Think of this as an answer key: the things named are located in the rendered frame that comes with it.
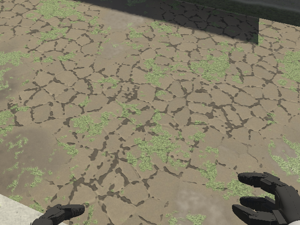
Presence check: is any right robot hand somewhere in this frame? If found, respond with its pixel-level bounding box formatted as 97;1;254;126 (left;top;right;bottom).
232;172;300;225

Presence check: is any left robot hand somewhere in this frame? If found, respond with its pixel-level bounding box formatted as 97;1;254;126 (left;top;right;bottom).
30;203;85;225

